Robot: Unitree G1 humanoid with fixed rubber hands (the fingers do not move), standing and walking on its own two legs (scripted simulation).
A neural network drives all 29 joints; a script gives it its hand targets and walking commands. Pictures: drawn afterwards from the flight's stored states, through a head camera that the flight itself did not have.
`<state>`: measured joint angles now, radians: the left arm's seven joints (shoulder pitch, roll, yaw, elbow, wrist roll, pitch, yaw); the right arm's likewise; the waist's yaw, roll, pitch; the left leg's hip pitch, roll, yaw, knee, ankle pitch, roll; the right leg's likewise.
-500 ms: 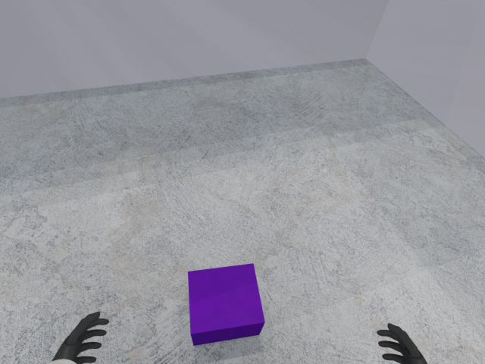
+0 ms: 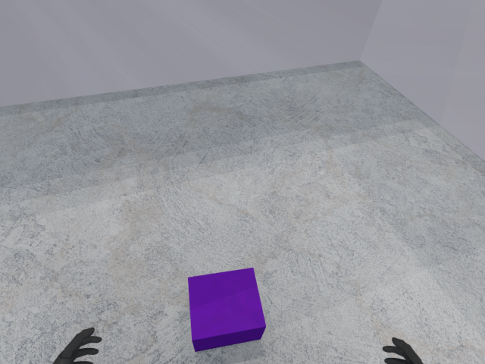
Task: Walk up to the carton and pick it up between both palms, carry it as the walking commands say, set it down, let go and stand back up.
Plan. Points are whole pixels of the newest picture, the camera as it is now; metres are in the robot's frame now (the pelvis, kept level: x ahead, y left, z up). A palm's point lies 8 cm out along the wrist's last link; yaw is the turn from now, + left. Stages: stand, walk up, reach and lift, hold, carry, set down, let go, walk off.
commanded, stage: stand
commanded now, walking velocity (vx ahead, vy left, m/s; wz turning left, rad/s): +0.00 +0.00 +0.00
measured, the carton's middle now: (224, 308) +0.42 +0.04 -0.69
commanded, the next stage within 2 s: none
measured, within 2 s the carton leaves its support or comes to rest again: neither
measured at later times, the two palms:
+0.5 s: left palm out of the picture +0.08 +0.30 -0.11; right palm out of the picture +0.08 -0.31 -0.09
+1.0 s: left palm out of the picture +0.07 +0.30 -0.11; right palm out of the picture +0.07 -0.32 -0.09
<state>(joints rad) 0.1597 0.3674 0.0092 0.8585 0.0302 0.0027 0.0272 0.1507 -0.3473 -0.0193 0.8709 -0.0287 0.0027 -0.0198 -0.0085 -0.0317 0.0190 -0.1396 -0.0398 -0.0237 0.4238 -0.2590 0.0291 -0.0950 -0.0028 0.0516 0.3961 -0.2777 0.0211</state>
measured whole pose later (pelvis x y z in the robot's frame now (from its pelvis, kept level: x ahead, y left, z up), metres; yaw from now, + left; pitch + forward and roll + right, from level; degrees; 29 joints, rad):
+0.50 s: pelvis -0.02 +0.00 +0.00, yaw +0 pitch -2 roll +0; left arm 0.15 0.39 0.00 0.98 0.03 -0.01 0.02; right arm 0.14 -0.37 -0.01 0.99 -0.02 0.00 -0.01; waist -0.01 -0.02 0.02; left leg -0.12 -0.03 -0.03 0.37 -0.21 0.02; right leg -0.07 0.00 0.05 0.34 -0.22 0.02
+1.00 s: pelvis -0.02 -0.01 +0.01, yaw +0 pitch -3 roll +0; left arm 0.13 0.39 0.00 1.02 0.02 -0.01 0.01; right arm 0.12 -0.38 0.00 1.03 -0.01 -0.01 -0.01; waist 0.00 -0.02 0.03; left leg -0.11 -0.03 -0.03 0.35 -0.19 0.02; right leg -0.07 0.01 0.04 0.32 -0.21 0.01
